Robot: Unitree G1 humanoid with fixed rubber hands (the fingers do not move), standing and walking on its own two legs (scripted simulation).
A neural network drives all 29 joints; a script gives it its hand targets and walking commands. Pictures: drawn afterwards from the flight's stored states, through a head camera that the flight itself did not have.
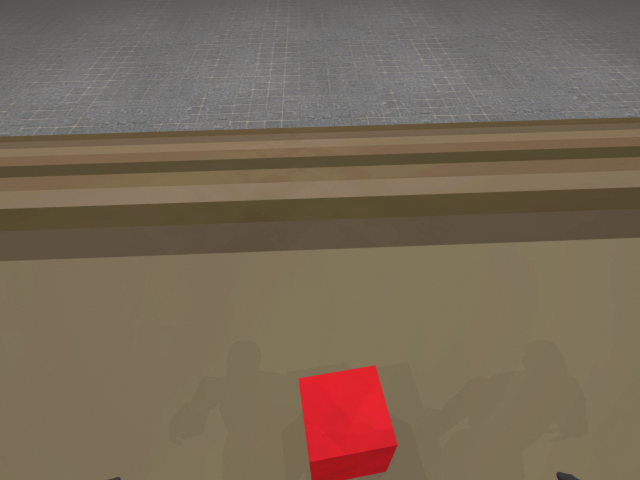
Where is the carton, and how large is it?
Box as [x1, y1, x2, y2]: [299, 365, 396, 479]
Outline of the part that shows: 375,365 299,378 312,479 346,479 386,470 396,447 396,441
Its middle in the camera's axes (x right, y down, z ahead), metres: +0.06 +0.52 +1.06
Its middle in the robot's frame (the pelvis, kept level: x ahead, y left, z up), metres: +0.41 -0.03 -0.66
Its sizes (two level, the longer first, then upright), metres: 0.210 0.200 0.250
